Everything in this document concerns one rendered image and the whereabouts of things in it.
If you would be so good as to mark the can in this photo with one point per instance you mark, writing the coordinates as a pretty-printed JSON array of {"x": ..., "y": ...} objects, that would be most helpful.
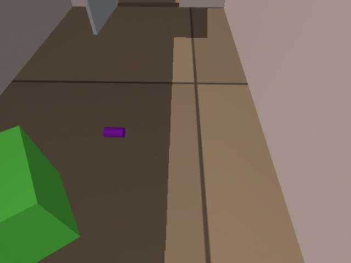
[{"x": 114, "y": 132}]

